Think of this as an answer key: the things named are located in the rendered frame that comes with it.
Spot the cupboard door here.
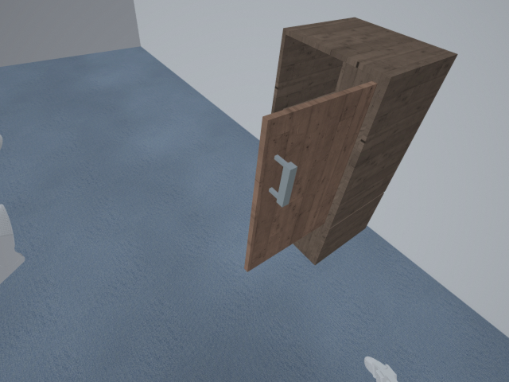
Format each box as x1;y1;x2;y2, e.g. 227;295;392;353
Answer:
244;81;377;272

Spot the robot right hand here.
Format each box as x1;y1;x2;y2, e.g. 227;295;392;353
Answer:
364;357;398;382

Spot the robot left hand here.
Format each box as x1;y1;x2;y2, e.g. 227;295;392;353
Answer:
0;135;25;284

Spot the handle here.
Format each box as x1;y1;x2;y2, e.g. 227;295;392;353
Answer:
269;154;297;207

